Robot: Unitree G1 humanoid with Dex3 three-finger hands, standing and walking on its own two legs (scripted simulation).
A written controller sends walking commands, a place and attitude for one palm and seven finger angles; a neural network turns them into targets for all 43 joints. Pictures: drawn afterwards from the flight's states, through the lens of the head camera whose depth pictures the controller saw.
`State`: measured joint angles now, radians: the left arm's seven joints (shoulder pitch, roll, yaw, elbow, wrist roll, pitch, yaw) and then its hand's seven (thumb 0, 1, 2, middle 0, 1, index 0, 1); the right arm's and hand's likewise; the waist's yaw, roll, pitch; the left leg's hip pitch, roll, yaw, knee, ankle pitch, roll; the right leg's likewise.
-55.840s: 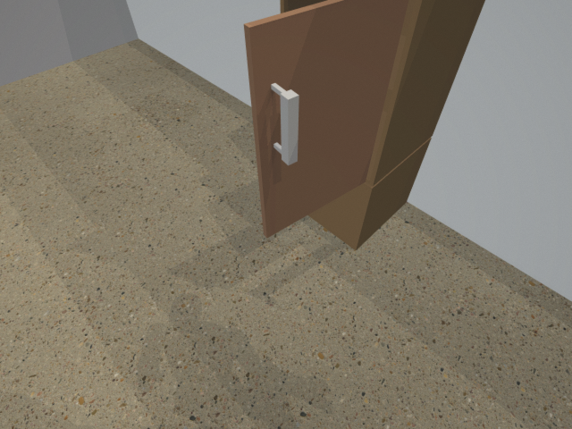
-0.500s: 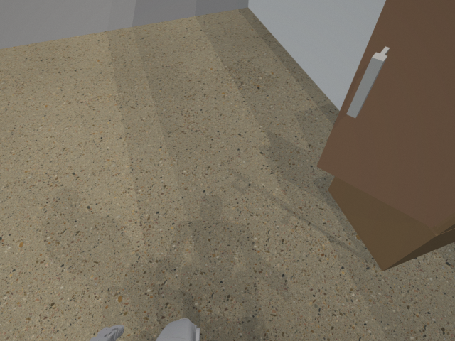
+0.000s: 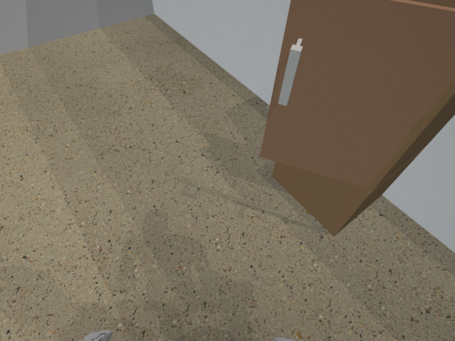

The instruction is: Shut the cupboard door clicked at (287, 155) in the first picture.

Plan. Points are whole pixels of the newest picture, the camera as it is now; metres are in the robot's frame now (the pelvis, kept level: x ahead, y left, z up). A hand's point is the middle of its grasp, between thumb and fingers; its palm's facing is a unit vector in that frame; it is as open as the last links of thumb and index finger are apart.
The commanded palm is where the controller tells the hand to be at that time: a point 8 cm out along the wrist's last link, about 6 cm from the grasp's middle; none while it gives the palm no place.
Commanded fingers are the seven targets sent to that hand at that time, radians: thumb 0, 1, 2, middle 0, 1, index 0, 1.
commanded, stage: turn to face it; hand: left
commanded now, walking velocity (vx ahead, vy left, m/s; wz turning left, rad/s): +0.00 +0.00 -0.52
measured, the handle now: (291, 72) +0.74 -0.13 +0.05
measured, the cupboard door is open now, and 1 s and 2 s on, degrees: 33 33 33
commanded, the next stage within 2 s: take the last steps up to it in 0.50 s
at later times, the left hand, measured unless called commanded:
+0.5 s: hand out of the picture +0.12 +0.18 -0.18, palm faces -0.17 -0.97 -0.19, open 7.4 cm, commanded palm none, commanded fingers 0.00 0.90 0.90 -0.20 -0.30 -0.20 -0.30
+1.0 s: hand (180, 290) +0.23 +0.11 -0.16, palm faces -0.43 -0.88 -0.19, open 7.4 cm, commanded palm none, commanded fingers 0.00 0.90 0.90 -0.20 -0.30 -0.20 -0.30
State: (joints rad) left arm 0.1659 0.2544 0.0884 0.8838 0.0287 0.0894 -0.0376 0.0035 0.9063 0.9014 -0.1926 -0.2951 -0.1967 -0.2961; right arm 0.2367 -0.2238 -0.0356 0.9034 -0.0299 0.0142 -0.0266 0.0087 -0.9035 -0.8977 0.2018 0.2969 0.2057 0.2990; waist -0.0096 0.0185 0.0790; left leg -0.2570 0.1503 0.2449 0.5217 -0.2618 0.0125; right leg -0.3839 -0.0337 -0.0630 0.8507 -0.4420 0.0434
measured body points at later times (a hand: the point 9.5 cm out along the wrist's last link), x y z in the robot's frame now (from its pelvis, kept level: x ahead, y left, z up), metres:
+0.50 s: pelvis +0.03 +0.01 -0.01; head +0.06 +0.02 +0.44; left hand +0.13 +0.23 -0.17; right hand +0.05 -0.26 -0.14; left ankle +0.06 +0.11 -0.74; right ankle -0.02 -0.13 -0.74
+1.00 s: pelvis +0.06 -0.02 +0.00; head +0.08 -0.03 +0.45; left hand +0.26 +0.16 -0.14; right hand -0.10 -0.23 -0.14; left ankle +0.06 +0.10 -0.74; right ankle +0.02 -0.15 -0.73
